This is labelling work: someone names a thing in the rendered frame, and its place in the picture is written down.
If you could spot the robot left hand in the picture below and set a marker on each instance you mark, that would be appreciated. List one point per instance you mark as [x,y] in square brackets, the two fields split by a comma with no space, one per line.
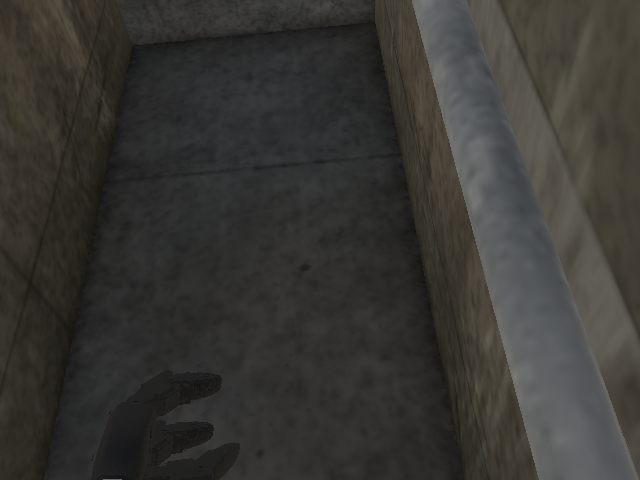
[133,444]

